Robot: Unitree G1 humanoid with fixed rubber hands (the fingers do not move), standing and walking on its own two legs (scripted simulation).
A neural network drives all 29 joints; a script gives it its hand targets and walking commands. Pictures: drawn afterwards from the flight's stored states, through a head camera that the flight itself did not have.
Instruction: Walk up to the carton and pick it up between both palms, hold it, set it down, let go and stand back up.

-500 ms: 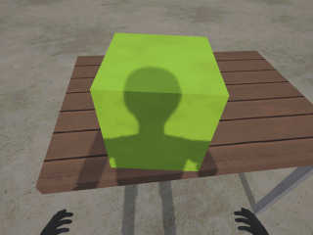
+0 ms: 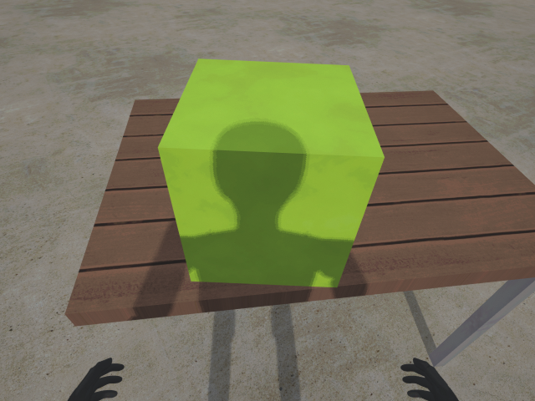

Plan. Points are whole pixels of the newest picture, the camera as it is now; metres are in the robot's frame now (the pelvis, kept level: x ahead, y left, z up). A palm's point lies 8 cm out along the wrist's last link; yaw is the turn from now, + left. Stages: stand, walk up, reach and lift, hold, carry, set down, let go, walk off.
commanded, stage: stand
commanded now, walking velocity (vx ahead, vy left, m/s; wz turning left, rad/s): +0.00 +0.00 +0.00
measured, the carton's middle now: (268, 174) +0.48 -0.01 +0.10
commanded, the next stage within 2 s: walk up in 0.58 s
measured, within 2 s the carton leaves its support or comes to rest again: neither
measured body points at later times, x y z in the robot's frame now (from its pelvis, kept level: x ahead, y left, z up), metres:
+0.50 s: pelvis +0.00 +0.00 +0.00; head -0.01 +0.00 +0.45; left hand +0.16 +0.27 -0.08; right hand +0.15 -0.28 -0.08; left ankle +0.02 +0.12 -0.72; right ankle +0.02 -0.12 -0.72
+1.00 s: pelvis -0.01 +0.00 +0.00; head -0.01 +0.00 +0.45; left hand +0.14 +0.27 -0.08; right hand +0.13 -0.28 -0.09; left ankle +0.02 +0.12 -0.72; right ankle +0.02 -0.12 -0.72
